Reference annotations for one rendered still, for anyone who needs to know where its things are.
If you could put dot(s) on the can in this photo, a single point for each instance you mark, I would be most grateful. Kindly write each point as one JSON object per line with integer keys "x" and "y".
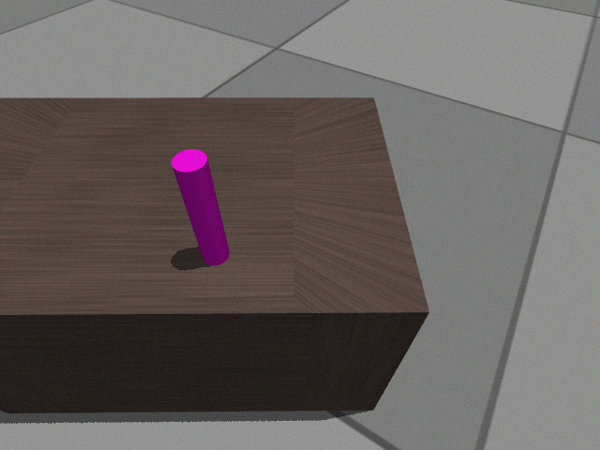
{"x": 192, "y": 172}

